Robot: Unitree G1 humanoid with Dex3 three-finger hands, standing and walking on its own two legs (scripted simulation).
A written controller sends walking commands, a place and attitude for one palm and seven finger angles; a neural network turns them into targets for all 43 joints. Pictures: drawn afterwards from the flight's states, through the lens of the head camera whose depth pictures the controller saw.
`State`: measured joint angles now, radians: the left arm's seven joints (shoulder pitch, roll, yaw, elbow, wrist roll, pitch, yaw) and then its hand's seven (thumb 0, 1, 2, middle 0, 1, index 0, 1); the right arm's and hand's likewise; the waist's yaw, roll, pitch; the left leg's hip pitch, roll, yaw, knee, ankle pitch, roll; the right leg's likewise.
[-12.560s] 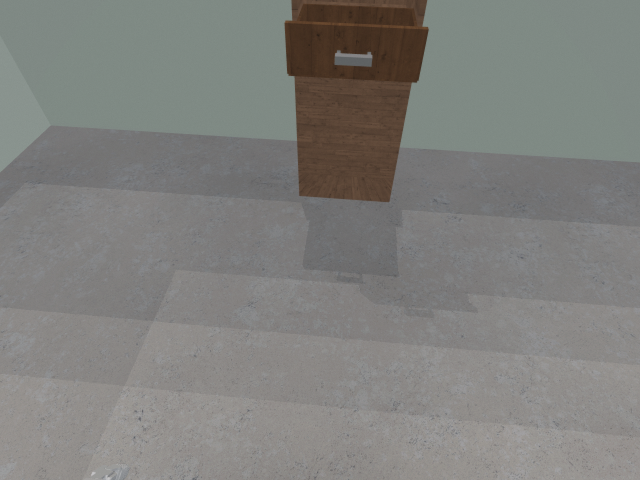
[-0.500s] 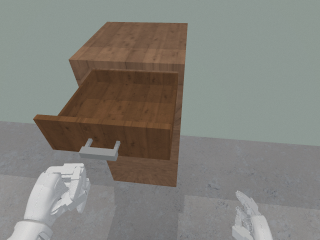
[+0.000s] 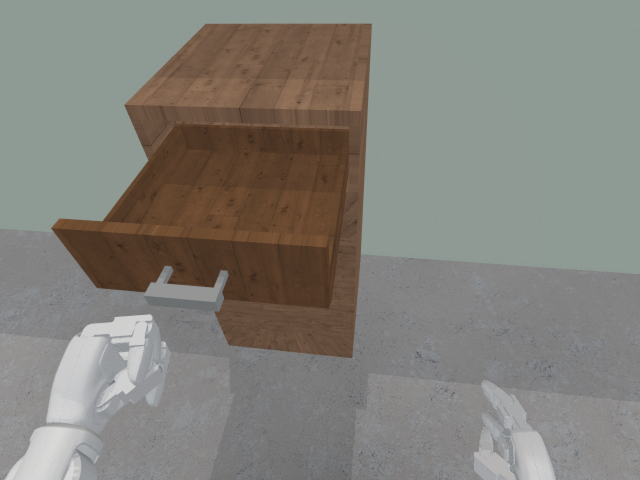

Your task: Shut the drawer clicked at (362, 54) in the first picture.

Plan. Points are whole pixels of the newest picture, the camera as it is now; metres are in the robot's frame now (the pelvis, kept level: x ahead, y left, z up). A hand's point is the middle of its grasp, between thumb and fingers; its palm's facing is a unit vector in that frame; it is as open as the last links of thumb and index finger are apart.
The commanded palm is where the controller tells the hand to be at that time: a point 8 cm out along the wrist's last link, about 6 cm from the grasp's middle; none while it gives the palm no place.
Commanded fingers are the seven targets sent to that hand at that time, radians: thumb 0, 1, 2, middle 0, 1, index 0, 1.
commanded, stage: bring the fist close to the handle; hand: left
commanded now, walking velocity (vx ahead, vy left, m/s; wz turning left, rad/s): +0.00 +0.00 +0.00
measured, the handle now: (189, 285) +0.35 +0.23 +0.04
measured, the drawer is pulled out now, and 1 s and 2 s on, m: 0.29 0.29 0.24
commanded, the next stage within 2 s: push the drawer shut in 1.08 s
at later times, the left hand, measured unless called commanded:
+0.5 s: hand (185, 362) +0.23 +0.19 +0.06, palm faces -0.03 -1.00 -0.05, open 3.3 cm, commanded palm +0.21 +0.24 +0.06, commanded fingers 0.00 0.90 0.90 -1.40 -1.60 -1.40 -1.60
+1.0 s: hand (196, 350) +0.25 +0.18 +0.05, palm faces -0.02 -1.00 -0.04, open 3.3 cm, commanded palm +0.22 +0.24 +0.05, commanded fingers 0.00 0.90 0.90 -1.40 -1.60 -1.40 -1.60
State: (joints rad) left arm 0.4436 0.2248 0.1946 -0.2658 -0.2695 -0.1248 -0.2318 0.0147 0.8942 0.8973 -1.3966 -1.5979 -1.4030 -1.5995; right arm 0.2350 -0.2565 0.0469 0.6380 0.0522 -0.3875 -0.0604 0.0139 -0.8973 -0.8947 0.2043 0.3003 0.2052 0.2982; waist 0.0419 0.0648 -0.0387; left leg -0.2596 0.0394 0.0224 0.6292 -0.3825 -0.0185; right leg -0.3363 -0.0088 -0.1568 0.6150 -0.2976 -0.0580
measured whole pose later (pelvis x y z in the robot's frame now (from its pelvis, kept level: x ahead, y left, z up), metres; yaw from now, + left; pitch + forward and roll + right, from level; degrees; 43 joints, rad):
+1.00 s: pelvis +0.00 +0.03 -0.02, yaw -1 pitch +8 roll +0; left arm 0.23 0.17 0.09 0.03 -0.20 -0.32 -0.16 0.01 0.90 0.90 -1.39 -1.60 -1.40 -1.60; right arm 0.25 -0.24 0.03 0.59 0.03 -0.23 -0.01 0.01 -0.90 -0.89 0.20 0.30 0.21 0.30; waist 0.00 0.04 -0.07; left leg -0.50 0.00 0.06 0.80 -0.45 0.02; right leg -0.58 -0.05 -0.12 0.79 -0.35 -0.02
